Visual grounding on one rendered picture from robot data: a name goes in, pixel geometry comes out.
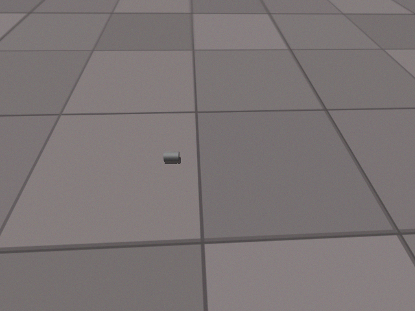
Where can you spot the can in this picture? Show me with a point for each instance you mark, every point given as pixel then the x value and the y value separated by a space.
pixel 171 156

